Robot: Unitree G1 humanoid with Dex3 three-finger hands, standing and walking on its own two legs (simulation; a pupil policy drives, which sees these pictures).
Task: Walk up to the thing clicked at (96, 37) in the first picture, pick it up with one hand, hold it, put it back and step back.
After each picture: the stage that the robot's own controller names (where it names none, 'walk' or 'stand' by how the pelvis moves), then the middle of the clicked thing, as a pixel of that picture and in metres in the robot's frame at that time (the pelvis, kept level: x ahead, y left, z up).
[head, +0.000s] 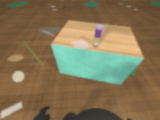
stand; (97, 36) +0.84 -0.05 +0.01
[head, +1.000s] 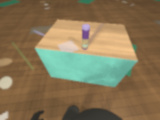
rise first; (85, 38) +0.72 +0.11 +0.04
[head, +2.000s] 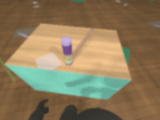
stand; (67, 53) +0.48 +0.20 +0.04
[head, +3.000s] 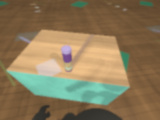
stand; (67, 60) +0.45 +0.19 +0.01
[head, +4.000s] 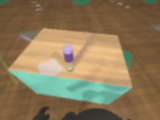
stand; (69, 60) +0.45 +0.19 +0.01
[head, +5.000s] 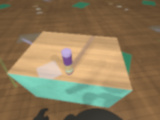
stand; (68, 62) +0.43 +0.19 +0.00
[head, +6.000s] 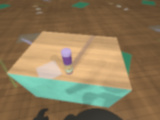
stand; (67, 62) +0.43 +0.19 +0.00
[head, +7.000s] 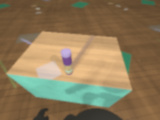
rise first; (67, 63) +0.42 +0.19 +0.00
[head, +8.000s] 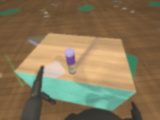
rise first; (71, 62) +0.43 +0.20 +0.01
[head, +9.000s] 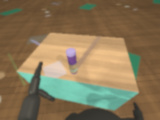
go down; (72, 62) +0.43 +0.19 +0.01
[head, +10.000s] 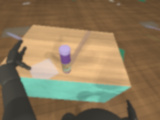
go down; (65, 61) +0.42 +0.18 +0.03
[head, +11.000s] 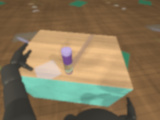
approach; (67, 62) +0.43 +0.18 +0.02
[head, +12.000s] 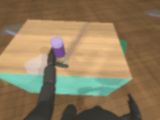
close; (60, 54) +0.44 +0.20 +0.06
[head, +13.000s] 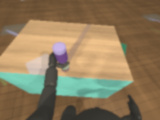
lift; (62, 59) +0.40 +0.19 +0.07
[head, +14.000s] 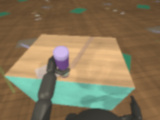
lift; (63, 64) +0.31 +0.17 +0.16
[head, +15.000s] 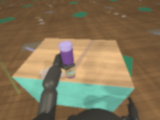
lift; (68, 62) +0.34 +0.15 +0.16
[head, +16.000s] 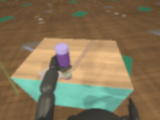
hold; (64, 63) +0.33 +0.17 +0.15
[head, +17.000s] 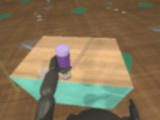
hold; (64, 64) +0.32 +0.17 +0.14
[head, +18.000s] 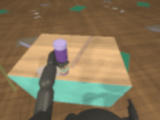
crouch; (62, 59) +0.36 +0.19 +0.14
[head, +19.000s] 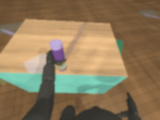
lower; (59, 57) +0.42 +0.20 +0.04
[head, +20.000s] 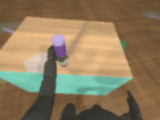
lower; (61, 53) +0.44 +0.19 +0.07
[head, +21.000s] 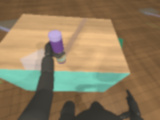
lower; (58, 49) +0.46 +0.20 +0.08
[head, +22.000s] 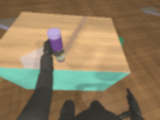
lower; (57, 47) +0.47 +0.20 +0.08
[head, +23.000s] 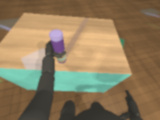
loosen; (59, 49) +0.46 +0.20 +0.08
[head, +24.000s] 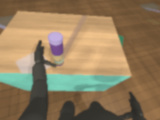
withdraw; (57, 52) +0.43 +0.19 +0.08
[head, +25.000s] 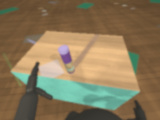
sink last; (67, 61) +0.42 +0.21 +0.05
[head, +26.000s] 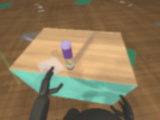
stand; (68, 57) +0.45 +0.20 +0.05
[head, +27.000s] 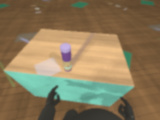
stand; (66, 59) +0.44 +0.19 +0.05
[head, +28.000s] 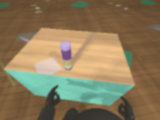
stand; (67, 57) +0.45 +0.19 +0.06
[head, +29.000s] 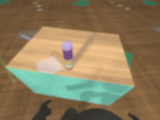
stand; (68, 57) +0.44 +0.19 +0.04
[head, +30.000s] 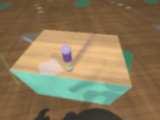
walk; (67, 59) +0.45 +0.20 +0.01
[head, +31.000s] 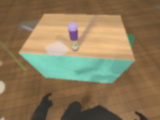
walk; (74, 38) +0.61 +0.18 +0.03
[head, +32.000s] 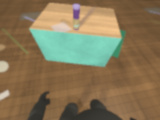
walk; (76, 18) +0.94 +0.18 +0.03
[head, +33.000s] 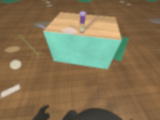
stand; (82, 23) +1.08 +0.17 +0.02
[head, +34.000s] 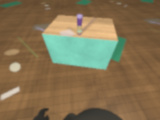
stand; (79, 25) +1.09 +0.19 +0.01
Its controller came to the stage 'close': yes
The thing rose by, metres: 0.20
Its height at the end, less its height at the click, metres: +0.00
